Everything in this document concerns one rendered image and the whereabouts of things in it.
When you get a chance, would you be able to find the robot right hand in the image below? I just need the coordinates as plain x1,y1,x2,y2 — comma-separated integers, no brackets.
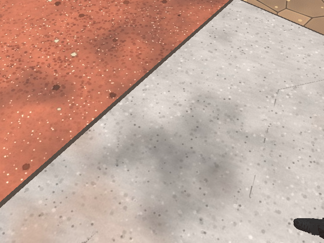
293,218,324,239

